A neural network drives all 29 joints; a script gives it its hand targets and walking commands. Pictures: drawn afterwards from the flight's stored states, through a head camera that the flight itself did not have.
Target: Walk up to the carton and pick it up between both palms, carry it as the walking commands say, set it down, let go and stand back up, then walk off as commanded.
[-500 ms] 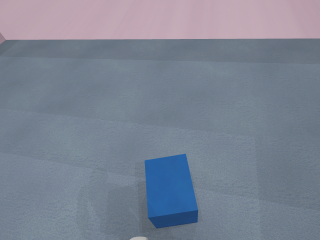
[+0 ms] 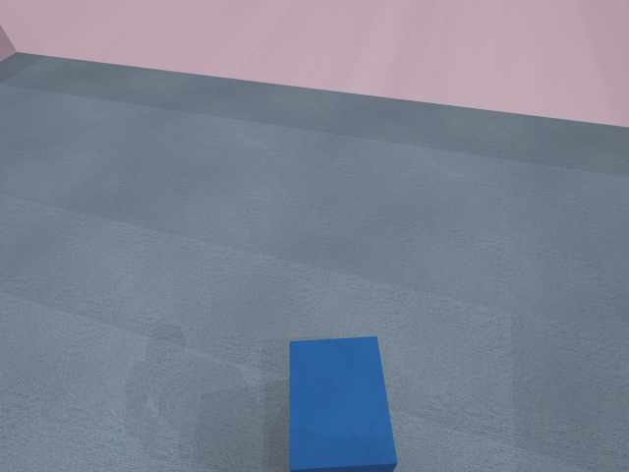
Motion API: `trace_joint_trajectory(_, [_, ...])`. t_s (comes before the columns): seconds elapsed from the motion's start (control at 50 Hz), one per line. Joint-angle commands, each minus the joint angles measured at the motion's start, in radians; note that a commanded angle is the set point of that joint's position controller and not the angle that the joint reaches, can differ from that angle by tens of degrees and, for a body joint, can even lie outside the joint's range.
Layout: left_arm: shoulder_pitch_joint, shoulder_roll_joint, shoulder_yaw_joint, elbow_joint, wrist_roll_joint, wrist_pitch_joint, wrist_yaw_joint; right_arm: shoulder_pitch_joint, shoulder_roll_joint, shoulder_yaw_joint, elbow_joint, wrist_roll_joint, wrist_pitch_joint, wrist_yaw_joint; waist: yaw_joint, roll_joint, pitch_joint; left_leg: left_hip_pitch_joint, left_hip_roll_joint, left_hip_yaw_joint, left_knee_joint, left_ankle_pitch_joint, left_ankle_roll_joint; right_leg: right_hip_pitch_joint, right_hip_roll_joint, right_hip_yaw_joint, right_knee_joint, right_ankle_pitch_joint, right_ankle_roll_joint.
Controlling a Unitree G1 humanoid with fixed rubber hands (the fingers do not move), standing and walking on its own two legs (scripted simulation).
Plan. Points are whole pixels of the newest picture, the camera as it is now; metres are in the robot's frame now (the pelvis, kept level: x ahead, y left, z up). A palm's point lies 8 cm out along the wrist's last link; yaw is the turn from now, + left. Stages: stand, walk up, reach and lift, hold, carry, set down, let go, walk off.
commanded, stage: walk up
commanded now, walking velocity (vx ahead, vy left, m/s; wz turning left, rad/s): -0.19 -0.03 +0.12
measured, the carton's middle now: (337, 412) +0.38 +0.02 -0.62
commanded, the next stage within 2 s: none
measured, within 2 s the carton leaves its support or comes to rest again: neither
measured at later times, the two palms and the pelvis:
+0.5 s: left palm out of the picture -0.01 +0.18 -0.07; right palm out of the picture +0.05 -0.32 -0.14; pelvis -0.01 -0.09 +0.03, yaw +4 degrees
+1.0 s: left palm out of the picture -0.03 +0.20 -0.12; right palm out of the picture +0.02 -0.30 -0.12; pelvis -0.04 -0.06 +0.01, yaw +7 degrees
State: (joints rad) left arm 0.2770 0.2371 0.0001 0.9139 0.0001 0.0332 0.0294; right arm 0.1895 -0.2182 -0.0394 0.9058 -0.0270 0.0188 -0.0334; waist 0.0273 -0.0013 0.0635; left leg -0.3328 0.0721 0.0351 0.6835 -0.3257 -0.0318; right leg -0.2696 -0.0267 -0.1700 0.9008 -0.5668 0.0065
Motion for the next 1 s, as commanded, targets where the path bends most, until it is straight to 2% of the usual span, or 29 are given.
trace_joint_trajectory(0.0, [0.059, 0.078, 0.042, -0.052, 0.008, 0.027, -0.009, 0.029, -0.229, -0.052, -0.037, 0.003, 0.013, -0.011, -0.015, 0.282, 0.043, 0.014, 0.283, -0.372, -0.288, 0.854, 0.161, -0.068, -0.008, 0.117, -0.168, 0.005, 0.033])
trace_joint_trajectory(0.04, [0.027, 0.089, 0.068, -0.064, -0.003, 0.045, -0.014, 0.097, -0.262, -0.076, -0.048, 0.01, 0.007, -0.013, -0.034, 0.228, -0.055, 0.129, 0.38, -0.496, -0.301, 0.938, 0.195, -0.128, -0.017, 0.151, -0.068, 0.02, 0.035])
trace_joint_trajectory(0.08, [0.084, 0.073, 0.057, -0.064, 0.009, 0.034, -0.015, -0.004, -0.232, -0.066, -0.077, 0.001, 0.022, -0.007, 0.008, 0.303, -0.063, -0.029, 0.314, -0.405, -0.325, 0.534, 0.178, 0.003, -0.039, 0.158, -0.14, 0.108, 0.005])
trace_joint_trajectory(0.1, [0.146, 0.063, 0.052, -0.064, 0.013, 0.023, -0.016, -0.116, -0.221, -0.066, -0.089, 0.006, 0.033, -0.001, 0.063, 0.295, -0.031, -0.169, 0.242, -0.349, -0.296, 0.326, 0.124, 0.131, -0.048, 0.15, -0.311, 0.22, -0.002])
trace_joint_trajectory(0.12, [0.19, 0.107, 0.056, -0.06, 0.033, 0.003, -0.014, -0.141, -0.141, -0.04, -0.087, 0.007, 0.043, 0.005, 0.085, 0.124, -0.014, -0.26, 0.079, -0.207, -0.128, 0.032, 0.057, 0.195, -0.171, 0.28, -0.585, 0.202, -0.03])
trace_joint_trajectory(0.14, [0.201, 0.216, 0.076, -0.056, 0.049, -0.015, -0.007, -0.11, -0.062, -0.019, -0.086, 0.007, 0.057, 0.008, 0.09, -0.193, 0.01, -0.33, -0.098, -0.035, 0.197, -0.207, -0.013, 0.17, -0.456, 0.52, -0.78, 0.254, -0.061])
trace_joint_trajectory(0.16, [0.144, 0.27, 0.075, -0.076, 0.047, -0.018, -0.007, -0.057, -0.092, -0.027, -0.077, 0.002, 0.071, 0.011, 0.037, -0.086, 0.048, -0.302, -0.048, -0.101, 0.34, -0.274, -0.037, 0.059, -0.525, 0.519, -0.771, 0.39, -0.019])
trace_joint_trajectory(0.2, [0.072, 0.166, 0.06, -0.07, 0.038, -0.025, 0.006, 0.027, -0.106, -0.026, -0.034, 0.003, 0.068, 0.018, -0.013, -0.08, 0.047, -0.213, -0.023, -0.118, 0.4, -0.137, -0.032, 0.031, -0.369, 0.335, -0.709, 0.456, 0.048])
trace_joint_trajectory(0.24, [0.129, 0.168, 0.059, -0.056, 0.027, -0.042, 0.024, 0.085, -0.129, -0.044, 0.011, 0.004, 0.079, 0.025, -0.018, 0.026, -0.017, -0.298, -0.047, -0.129, 0.508, -0.09, -0.045, 0.243, -0.378, 0.318, -0.605, 0.884, 0.148])
trace_joint_trajectory(0.26, [0.157, 0.158, 0.064, -0.049, 0.016, -0.046, 0.023, 0.107, -0.113, -0.03, 0.032, 0.011, 0.083, 0.031, -0.013, -0.038, -0.084, -0.291, -0.05, -0.121, 0.506, -0.063, -0.04, 0.334, -0.348, 0.282, -0.562, 1.057, 0.164])
trace_joint_trajectory(0.28, [0.127, 0.124, 0.062, -0.051, 0.013, -0.047, 0.02, 0.119, -0.091, -0.02, 0.041, 0.011, 0.075, 0.026, -0.014, -0.05, -0.12, -0.274, -0.023, -0.093, 0.501, -0.038, -0.031, 0.35, -0.301, 0.145, -0.525, 1.086, 0.154])
trace_joint_trajectory(0.3, [0.145, 0.126, 0.058, -0.039, 0.015, -0.051, 0.022, 0.104, -0.111, -0.032, 0.042, 0.01, 0.08, 0.023, -0.008, -0.094, -0.121, -0.279, -0.037, -0.08, 0.521, -0.014, -0.036, 0.346, -0.285, 0.145, -0.523, 1.085, 0.138])
trace_joint_trajectory(0.32, [0.13, 0.119, 0.058, -0.05, 0.012, -0.042, 0.019, 0.099, -0.109, -0.029, 0.045, 0.008, 0.083, 0.027, -0.016, -0.075, -0.083, -0.269, -0.034, -0.054, 0.552, -0.026, -0.037, 0.305, -0.287, 0.119, -0.549, 1.092, 0.189])
trace_joint_trajectory(0.36, [0.185, 0.132, 0.062, -0.035, 0.01, -0.041, 0.03, 0.103, -0.116, -0.038, 0.02, 0.017, 0.097, 0.028, -0.014, -0.035, -0.112, -0.281, -0.047, -0.078, 0.537, -0.013, -0.042, 0.358, -0.308, 0.149, -0.511, 1.228, 0.188])
trace_joint_trajectory(0.38, [0.161, 0.126, 0.065, -0.036, 0.004, -0.045, 0.028, 0.099, -0.098, -0.023, 0.03, 0.013, 0.088, 0.018, -0.006, -0.141, -0.114, -0.248, -0.057, -0.037, 0.513, -0.038, -0.039, 0.364, -0.258, 0.081, -0.535, 1.152, 0.202])
trace_joint_trajectory(0.4, [0.144, 0.117, 0.062, -0.046, 0.008, -0.056, 0.025, 0.138, -0.108, -0.034, 0.044, 0.012, 0.09, 0.028, -0.021, -0.095, -0.16, -0.234, -0.061, -0.039, 0.508, 0.002, -0.034, 0.387, -0.272, 0.11, -0.528, 1.21, 0.181])
trace_joint_trajectory(0.44, [0.141, 0.115, 0.066, -0.039, 0.002, -0.047, 0.028, 0.152, -0.083, -0.022, 0.056, 0.01, 0.088, 0.02, -0.02, -0.187, -0.155, -0.185, -0.07, 0.017, 0.445, -0.039, -0.029, 0.375, -0.238, 0.049, -0.557, 1.211, 0.242])
trace_joint_trajectory(0.46, [0.168, 0.108, 0.059, -0.045, 0.005, -0.044, 0.028, 0.131, -0.085, -0.02, 0.043, 0.017, 0.085, 0.018, -0.01, -0.102, -0.147, -0.206, -0.091, 0.021, 0.412, -0.068, -0.029, 0.394, -0.258, 0.1, -0.552, 1.235, 0.206])
trace_joint_trajectory(0.48, [0.169, 0.093, 0.06, -0.04, 0.007, -0.045, 0.032, 0.117, -0.067, -0.014, 0.052, 0.017, 0.08, 0.014, -0.003, -0.117, -0.13, -0.215, -0.052, 0.005, 0.409, -0.036, -0.032, 0.379, -0.259, 0.059, -0.54, 1.167, 0.167])
trace_joint_trajectory(0.5, [0.158, 0.101, 0.065, -0.046, 0.004, -0.039, 0.029, 0.134, -0.066, -0.013, 0.065, 0.017, 0.081, 0.009, -0.017, -0.082, -0.148, -0.186, -0.07, 0.026, 0.363, -0.06, -0.022, 0.372, -0.267, 0.073, -0.551, 1.215, 0.195])
trace_joint_trajectory(0.52, [0.101, 0.106, 0.061, -0.055, -0.002, -0.031, 0.022, 0.16, -0.076, -0.014, 0.07, 0.029, 0.08, 0.01, -0.042, -0.156, -0.164, -0.091, -0.091, 0.073, 0.307, -0.068, -0.012, 0.325, -0.187, 0.005, -0.591, 1.094, 0.24])
trace_joint_trajectory(0.56, [0.037, 0.067, 0.063, -0.066, 0.008, -0.011, 0.016, 0.159, -0.044, 0.004, 0.084, 0.026, 0.072, 0.011, -0.035, -0.154, -0.126, -0.042, -0.081, 0.099, 0.195, -0.07, -0.01, 0.25, -0.15, -0.037, -0.595, 0.849, 0.135])
trace_joint_trajectory(0.58, [0.059, 0.06, 0.061, -0.055, 0.02, -0.014, 0.018, 0.122, -0.033, 0.002, 0.062, 0.032, 0.067, 0.008, -0.013, -0.077, -0.109, -0.082, -0.063, 0.064, 0.164, -0.078, -0.004, 0.259, -0.189, 0.04, -0.572, 0.752, 0.049])
trace_joint_trajectory(0.62, [0.083, 0.075, 0.051, -0.033, 0.025, -0.018, 0.015, 0.09, -0.038, 0.005, 0.076, 0.026, 0.069, 0.005, 0.004, -0.097, -0.103, -0.065, -0.028, -0.006, 0.18, -0.078, 0.011, 0.217, -0.248, 0.124, -0.605, 0.597, -0.042])
trace_joint_trajectory(0.72, [0.012, 0.072, 0.049, -0.036, 0.024, -0.017, 0.013, 0.121, -0.011, 0.004, 0.088, 0.022, 0.069, 0.006, -0.023, 0.02, -0.019, -0.014, 0.009, -0.054, 0.152, -0.115, 0.026, 0.067, -0.331, 0.261, -0.767, 0.179, -0.057])
trace_joint_trajectory(0.78, [-0.034, 0.106, 0.049, -0.056, 0.023, -0.019, 0.005, 0.091, -0.037, 0.007, 0.068, 0.019, 0.05, 0.013, -0.022, 0.029, -0.038, 0.017, 0.007, -0.06, 0.099, -0.118, 0.038, 0.051, -0.33, 0.257, -0.743, 0.18, -0.105])
trace_joint_trajectory(0.84, [-0.03, 0.107, 0.056, -0.042, 0.02, -0.014, 0.002, 0.115, -0.028, 0.016, 0.063, 0.015, 0.038, 0.018, -0.039, -0.085, -0.026, 0.059, -0.01, -0.022, -0.002, -0.038, 0.053, 0.02, -0.267, 0.187, -0.738, 0.122, -0.096])
trace_joint_trajectory(0.94, [-0.049, 0.087, 0.046, -0.04, 0.011, -0.003, -0.012, 0.143, -0.043, 0.029, 0.092, 0.013, 0.014, 0.01, -0.05, 0.073, -0.028, 0.132, 0.022, -0.045, -0.271, 0.167, 0.065, 0.063, -0.194, 0.11, -0.615, 0.17, -0.077])
trace_joint_trajectory(0.98, [-0.05, 0.079, 0.041, -0.035, 0.006, -0.001, -0.014, 0.104, -0.108, 0.021, 0.07, 0.011, 0.0, 0.006, -0.023, 0.147, 0.002, 0.067, 0.108, -0.188, -0.379, 0.213, 0.096, 0.088, -0.097, 0.053, -0.518, 0.214, -0.057])
